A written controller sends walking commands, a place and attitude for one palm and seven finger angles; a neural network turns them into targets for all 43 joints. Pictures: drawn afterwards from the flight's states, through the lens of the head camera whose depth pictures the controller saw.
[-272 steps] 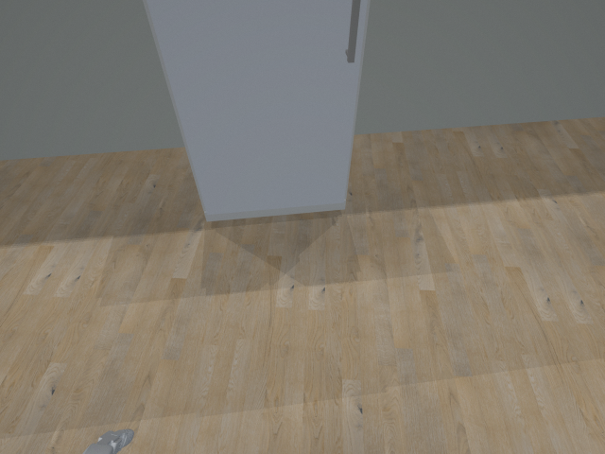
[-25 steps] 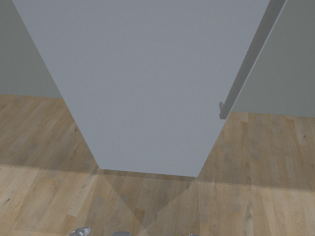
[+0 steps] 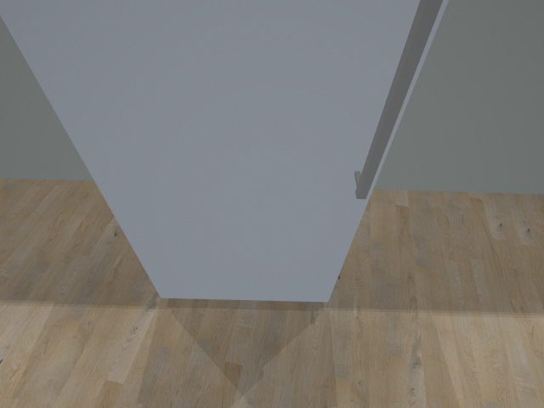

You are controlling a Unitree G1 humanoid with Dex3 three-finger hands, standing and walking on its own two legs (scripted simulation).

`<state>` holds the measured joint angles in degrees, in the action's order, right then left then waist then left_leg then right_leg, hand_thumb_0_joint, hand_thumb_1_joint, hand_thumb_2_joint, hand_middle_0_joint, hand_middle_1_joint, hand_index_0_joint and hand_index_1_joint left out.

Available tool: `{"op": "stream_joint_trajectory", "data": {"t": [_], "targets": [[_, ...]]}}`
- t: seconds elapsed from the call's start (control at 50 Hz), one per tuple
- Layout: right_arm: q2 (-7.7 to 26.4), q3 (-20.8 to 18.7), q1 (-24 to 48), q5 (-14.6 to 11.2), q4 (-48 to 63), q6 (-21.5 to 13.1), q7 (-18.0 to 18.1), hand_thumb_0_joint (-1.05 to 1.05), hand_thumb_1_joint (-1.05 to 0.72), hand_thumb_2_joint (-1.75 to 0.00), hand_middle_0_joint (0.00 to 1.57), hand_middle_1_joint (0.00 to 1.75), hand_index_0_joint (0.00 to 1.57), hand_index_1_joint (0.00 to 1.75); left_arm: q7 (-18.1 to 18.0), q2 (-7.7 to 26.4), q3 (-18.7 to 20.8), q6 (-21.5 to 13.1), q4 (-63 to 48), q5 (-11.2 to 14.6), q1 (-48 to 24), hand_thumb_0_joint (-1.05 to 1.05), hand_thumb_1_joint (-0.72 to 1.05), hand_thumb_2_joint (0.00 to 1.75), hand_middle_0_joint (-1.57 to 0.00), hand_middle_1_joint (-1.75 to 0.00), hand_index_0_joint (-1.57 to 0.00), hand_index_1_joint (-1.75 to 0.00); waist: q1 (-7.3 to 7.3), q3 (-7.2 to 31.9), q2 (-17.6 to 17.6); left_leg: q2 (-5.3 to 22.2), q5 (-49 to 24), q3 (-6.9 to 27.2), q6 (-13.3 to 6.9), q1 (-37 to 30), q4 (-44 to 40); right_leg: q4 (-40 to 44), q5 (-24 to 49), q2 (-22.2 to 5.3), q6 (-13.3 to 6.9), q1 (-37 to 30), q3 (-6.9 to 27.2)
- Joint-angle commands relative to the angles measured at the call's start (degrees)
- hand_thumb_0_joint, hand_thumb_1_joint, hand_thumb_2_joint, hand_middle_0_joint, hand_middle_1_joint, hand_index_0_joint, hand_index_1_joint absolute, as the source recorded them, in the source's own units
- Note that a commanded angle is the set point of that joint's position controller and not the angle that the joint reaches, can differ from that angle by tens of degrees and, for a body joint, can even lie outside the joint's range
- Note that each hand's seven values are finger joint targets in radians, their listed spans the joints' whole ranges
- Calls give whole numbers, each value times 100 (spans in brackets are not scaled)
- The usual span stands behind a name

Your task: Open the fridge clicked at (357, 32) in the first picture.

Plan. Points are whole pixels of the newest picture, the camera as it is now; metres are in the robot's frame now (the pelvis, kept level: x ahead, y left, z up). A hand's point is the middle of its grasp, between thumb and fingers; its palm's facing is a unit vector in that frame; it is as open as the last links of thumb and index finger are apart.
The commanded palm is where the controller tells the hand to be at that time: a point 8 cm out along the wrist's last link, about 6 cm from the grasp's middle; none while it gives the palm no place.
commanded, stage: come to a stop and stand still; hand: right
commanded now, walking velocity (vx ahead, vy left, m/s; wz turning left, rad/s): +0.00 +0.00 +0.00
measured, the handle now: (396, 79) +0.52 -0.16 +0.22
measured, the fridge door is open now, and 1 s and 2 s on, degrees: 0 0 0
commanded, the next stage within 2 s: look again from close up in 0.56 s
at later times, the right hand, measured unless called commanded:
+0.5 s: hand out of the picture +0.01 -0.22 -0.18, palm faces +0.00 +0.98 -0.18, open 7.4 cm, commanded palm none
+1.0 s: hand out of the picture +0.03 -0.23 -0.16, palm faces +0.02 +0.96 -0.28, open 7.4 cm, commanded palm none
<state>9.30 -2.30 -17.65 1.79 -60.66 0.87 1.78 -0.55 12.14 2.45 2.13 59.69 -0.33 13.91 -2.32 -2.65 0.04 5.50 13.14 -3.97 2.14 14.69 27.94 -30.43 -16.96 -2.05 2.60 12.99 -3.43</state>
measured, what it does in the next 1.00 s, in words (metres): steps on the spot: right foot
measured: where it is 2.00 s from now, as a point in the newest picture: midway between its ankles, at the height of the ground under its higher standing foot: outside the picture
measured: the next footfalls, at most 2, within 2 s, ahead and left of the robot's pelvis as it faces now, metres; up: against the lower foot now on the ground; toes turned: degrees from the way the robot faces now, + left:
right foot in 0.02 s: +0.02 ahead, -0.13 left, +0.00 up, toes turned -3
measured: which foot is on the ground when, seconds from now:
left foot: down 0.00-1.00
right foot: up 0.00-0.00, down 0.02-1.00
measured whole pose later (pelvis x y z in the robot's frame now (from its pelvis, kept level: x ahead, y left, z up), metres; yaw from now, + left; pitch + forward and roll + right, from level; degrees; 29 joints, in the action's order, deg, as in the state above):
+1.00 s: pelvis -0.03 -0.02 -0.01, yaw +0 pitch -4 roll +0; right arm 14.1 -0.8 -15.4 1.4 -56.5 -0.1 1.5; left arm -1.2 14.3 2.1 -0.4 56.8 -0.9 14.5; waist 0.5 0.5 0.1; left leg 3.5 14.3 -4.1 1.1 12.5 30.9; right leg -31.3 -16.1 -1.8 -0.2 11.3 -3.7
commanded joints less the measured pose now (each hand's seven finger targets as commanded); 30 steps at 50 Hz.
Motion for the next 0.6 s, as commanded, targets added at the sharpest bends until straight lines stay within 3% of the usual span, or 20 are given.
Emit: {"op": "stream_joint_trajectory", "data": {"t": [0.0,0.02,0.04,0.06,0.08,0.12,0.16,0.2,0.24,0.42,0.58], "targets": [[437,-76,16,-124,310,-2,23,0,-90,-90,20,30,20,30,-76,856,110,-249,-157,-49,561,0,90,90,-20,-30,-20,-30,209,396,1083,-59,786,-33,-6,555,377,1452,1258,-1442,-618,-635,1376],[388,-54,90,-90,268,6,26,0,-90,-90,20,30,20,30,-81,860,91,-206,-204,-76,262,0,90,90,-20,-30,-20,-30,142,115,970,-90,1100,-7,13,263,598,1681,794,-1555,-818,45,1332],[362,-38,124,-56,220,30,9,0,-90,-90,20,30,20,30,-94,739,58,-219,-221,-77,8,0,90,90,-20,-30,-20,-30,84,-84,935,-81,1029,28,9,127,699,1845,357,-1387,-809,403,1186],[364,-14,139,-36,131,51,-5,0,-90,-90,20,30,20,30,-115,609,24,-246,-211,-71,-133,0,90,90,-20,-30,-20,-30,77,-277,1149,-40,861,25,17,99,730,1910,333,-1199,-767,474,1063],[388,7,95,-39,49,43,-26,0,-90,-90,20,30,20,30,-139,548,-11,-252,-187,-68,-175,0,90,90,-20,-30,-20,-30,54,-373,1127,-73,593,92,-7,118,632,1750,793,-1038,-714,367,916],[386,37,-83,-58,-96,3,-31,0,-90,-90,20,30,20,30,-170,427,-29,-265,-119,-46,-119,0,90,90,-20,-30,-20,-30,33,-281,947,-45,102,129,-15,-55,91,1395,1578,-852,-641,97,639],[494,56,-227,-69,-222,-72,-19,0,-90,-90,20,30,20,30,-174,387,-44,-304,-72,-9,18,0,90,90,-20,-30,-20,-30,62,20,420,71,-823,321,-50,-406,-457,1017,2040,-644,-505,-182,470],[622,73,-170,-82,-244,-105,0,0,-90,-90,20,30,20,30,-145,340,-49,-333,-35,18,89,0,90,90,-20,-30,-20,-30,145,232,412,239,-1049,407,-106,-558,-586,1026,1690,-539,-394,-332,417],[603,79,2,-72,-265,-112,-2,0,-90,-90,20,30,20,30,-125,363,-39,-310,22,9,85,0,90,90,-20,-30,-20,-30,187,111,-165,181,-1047,367,-88,-465,-612,1033,1511,-546,-345,-339,415],[527,117,57,-84,-318,-76,20,0,-90,-90,20,30,20,30,-113,335,-104,-349,233,-16,182,0,90,90,-20,-30,-20,-30,161,-229,195,150,-535,335,-45,-501,-747,1566,728,-537,-333,-52,534],[517,128,-6,-106,-386,-111,37,0,-90,-90,20,30,20,30,-135,264,-115,-392,401,-4,475,0,90,90,-20,-30,-20,-30,171,16,125,180,-799,303,-73,-680,-751,1432,1346,-518,-337,-298,453]]}}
